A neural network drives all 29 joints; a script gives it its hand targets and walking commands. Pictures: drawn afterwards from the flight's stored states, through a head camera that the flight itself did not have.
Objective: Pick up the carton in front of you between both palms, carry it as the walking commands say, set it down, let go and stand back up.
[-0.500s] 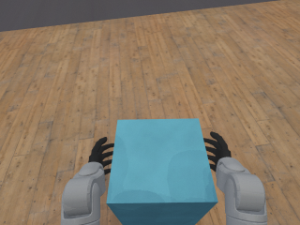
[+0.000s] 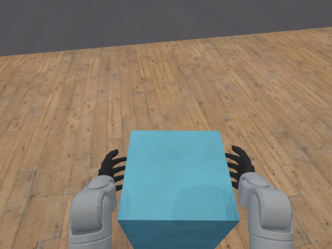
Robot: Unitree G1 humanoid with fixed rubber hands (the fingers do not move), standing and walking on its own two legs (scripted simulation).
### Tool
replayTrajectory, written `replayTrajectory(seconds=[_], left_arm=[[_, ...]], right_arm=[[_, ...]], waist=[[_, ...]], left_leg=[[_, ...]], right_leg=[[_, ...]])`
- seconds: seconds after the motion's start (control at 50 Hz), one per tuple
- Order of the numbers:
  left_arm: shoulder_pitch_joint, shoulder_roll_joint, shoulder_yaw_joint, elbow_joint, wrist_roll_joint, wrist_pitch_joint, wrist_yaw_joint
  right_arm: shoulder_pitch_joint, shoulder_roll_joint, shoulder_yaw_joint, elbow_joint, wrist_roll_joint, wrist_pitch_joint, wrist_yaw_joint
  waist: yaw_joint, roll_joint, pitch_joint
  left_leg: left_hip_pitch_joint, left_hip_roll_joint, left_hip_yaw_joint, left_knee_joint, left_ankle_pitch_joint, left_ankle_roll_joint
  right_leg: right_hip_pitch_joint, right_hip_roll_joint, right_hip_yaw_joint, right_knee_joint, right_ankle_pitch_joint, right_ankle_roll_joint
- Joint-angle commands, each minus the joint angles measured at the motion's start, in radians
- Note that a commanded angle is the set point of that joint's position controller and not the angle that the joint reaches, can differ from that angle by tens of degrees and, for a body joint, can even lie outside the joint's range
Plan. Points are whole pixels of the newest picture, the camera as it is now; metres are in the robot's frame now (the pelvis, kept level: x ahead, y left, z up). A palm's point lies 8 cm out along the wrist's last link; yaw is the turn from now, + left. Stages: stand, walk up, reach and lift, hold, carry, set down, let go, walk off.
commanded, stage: carry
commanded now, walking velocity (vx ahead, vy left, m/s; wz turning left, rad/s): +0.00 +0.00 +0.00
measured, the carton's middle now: (174, 193) +0.28 +0.00 +0.00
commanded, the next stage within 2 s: hold in 1.50 s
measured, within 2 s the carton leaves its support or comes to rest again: neither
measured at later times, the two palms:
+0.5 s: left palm (119, 184) +0.27 +0.12 +0.08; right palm (256, 181) +0.27 -0.18 +0.08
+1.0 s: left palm (118, 212) +0.22 +0.12 +0.04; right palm (257, 210) +0.22 -0.17 +0.05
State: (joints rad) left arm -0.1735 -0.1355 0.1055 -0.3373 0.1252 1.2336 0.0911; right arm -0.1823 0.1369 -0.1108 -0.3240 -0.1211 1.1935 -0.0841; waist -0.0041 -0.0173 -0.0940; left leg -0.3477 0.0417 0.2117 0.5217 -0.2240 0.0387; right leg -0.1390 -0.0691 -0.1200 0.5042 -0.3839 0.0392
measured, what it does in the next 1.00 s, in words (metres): stands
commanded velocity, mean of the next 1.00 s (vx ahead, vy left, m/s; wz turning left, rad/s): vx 0.00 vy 0.00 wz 0.00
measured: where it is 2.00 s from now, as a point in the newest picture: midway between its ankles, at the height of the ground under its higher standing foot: outside the picture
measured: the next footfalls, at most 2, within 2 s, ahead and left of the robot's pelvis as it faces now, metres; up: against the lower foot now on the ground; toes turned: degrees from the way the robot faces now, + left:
none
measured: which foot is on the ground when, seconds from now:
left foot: down 0.00-1.00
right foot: down 0.00-1.00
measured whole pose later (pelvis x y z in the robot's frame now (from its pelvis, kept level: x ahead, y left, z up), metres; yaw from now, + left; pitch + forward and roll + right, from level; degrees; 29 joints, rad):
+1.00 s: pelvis -0.04 -0.02 +0.00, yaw -1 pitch +1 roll +0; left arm -0.12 -0.13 0.09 -0.02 0.21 0.94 0.05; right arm -0.14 0.13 -0.11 -0.01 -0.21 0.91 -0.04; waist 0.00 -0.01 -0.10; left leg -0.34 0.09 0.20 0.52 -0.19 0.01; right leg -0.14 -0.02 -0.12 0.51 -0.39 -0.02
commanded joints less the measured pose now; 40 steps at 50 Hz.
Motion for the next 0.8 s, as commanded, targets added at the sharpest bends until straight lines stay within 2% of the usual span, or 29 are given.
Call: replayTrajectory(seconds=[0.0, 0.04, 0.12, 0.16, 0.2, 0.24, 0.28, 0.36, 0.4, 0.48, 0.58, 0.7, 0.78], left_arm=[[-0.454, -0.916, -0.711, -0.088, -0.420, -0.020, -0.261], [-0.466, -0.919, -0.711, -0.098, -0.424, -0.021, -0.261], [-0.454, -0.909, -0.706, -0.097, -0.424, -0.018, -0.261], [-0.449, -0.905, -0.704, -0.094, -0.422, -0.016, -0.261], [-0.448, -0.902, -0.704, -0.093, -0.420, -0.015, -0.262], [-0.451, -0.902, -0.706, -0.094, -0.420, -0.014, -0.262], [-0.461, -0.902, -0.708, -0.097, -0.423, -0.012, -0.263], [-0.457, -0.895, -0.708, -0.084, -0.427, -0.010, -0.266], [-0.453, -0.898, -0.706, -0.079, -0.423, -0.011, -0.268], [-0.436, -0.914, -0.712, -0.065, -0.410, -0.025, -0.270], [-0.438, -0.932, -0.733, -0.038, -0.396, -0.070, -0.277], [-0.443, -0.912, -0.728, 0.008, -0.364, -0.156, -0.277], [-0.416, -0.877, -0.696, 0.063, -0.322, -0.208, -0.273]], right_arm=[[-0.401, 0.933, 0.719, -0.050, 0.413, 0.016, 0.254], [-0.416, 0.938, 0.725, -0.060, 0.419, 0.015, 0.255], [-0.408, 0.929, 0.727, -0.064, 0.417, 0.019, 0.252], [-0.407, 0.926, 0.729, -0.063, 0.415, 0.022, 0.251], [-0.407, 0.924, 0.729, -0.059, 0.415, 0.023, 0.252], [-0.405, 0.923, 0.728, -0.055, 0.415, 0.024, 0.254], [-0.407, 0.927, 0.726, -0.051, 0.414, 0.023, 0.254], [-0.396, 0.923, 0.720, -0.040, 0.404, 0.025, 0.250], [-0.399, 0.926, 0.722, -0.040, 0.403, 0.025, 0.250], [-0.390, 0.938, 0.731, -0.027, 0.403, 0.013, 0.258], [-0.376, 0.953, 0.738, 0.006, 0.384, -0.031, 0.269], [-0.386, 0.925, 0.721, 0.057, 0.351, -0.113, 0.276], [-0.360, 0.888, 0.683, 0.109, 0.306, -0.165, 0.274]], waist=[[0.004, 0.023, -0.333], [0.005, 0.018, -0.316], [0.004, -0.032, -0.297], [0.004, -0.041, -0.287], [0.005, -0.021, -0.294], [0.006, 0.012, -0.305], [0.007, 0.027, -0.288], [0.004, -0.039, -0.263], [0.005, -0.053, -0.251], [0.007, -0.022, -0.278], [0.004, -0.011, -0.258], [0.004, 0.009, -0.228], [0.003, 0.010, -0.212]], left_leg=[[0.321, 0.132, -0.105, 0.053, 0.854, 0.022], [0.300, 0.123, -0.099, 0.051, 0.801, 0.017], [0.209, 0.085, -0.067, 0.036, 0.584, -0.011], [0.214, 0.073, -0.056, 0.008, 0.540, -0.020], [0.272, 0.086, -0.066, 0.011, 0.633, -0.011], [0.321, 0.116, -0.087, 0.029, 0.767, 0.006], [0.302, 0.125, -0.092, 0.038, 0.764, 0.009], [0.160, 0.085, -0.060, 0.045, 0.452, -0.027], [0.163, 0.076, -0.053, 0.033, 0.396, -0.036], [0.234, 0.114, -0.080, 0.060, 0.543, -0.016], [0.197, 0.118, -0.086, 0.052, 0.397, -0.019], [0.211, 0.132, -0.105, 0.012, 0.369, -0.012], [0.204, 0.136, -0.112, -0.009, 0.321, -0.012]], right_leg=[[-0.007, -0.065, 0.024, -0.006, 0.624, 0.011], [0.012, -0.062, 0.025, -0.036, 0.647, 0.009], [0.096, -0.087, 0.040, -0.009, 0.882, -0.004], [0.094, -0.092, 0.043, 0.004, 0.919, -0.010], [0.052, -0.085, 0.041, 0.013, 0.850, -0.006], [0.010, -0.072, 0.038, -0.008, 0.706, 0.002], [0.018, -0.063, 0.039, -0.062, 0.640, 0.002], [0.122, -0.105, 0.055, -0.024, 0.937, -0.021], [0.113, -0.114, 0.057, -0.015, 0.975, -0.030], [0.052, -0.095, 0.047, -0.006, 0.798, -0.032], [0.034, -0.099, 0.051, -0.013, 0.693, -0.050], [-0.021, -0.081, 0.060, -0.050, 0.468, -0.054], [-0.038, -0.078, 0.069, -0.069, 0.389, -0.057]])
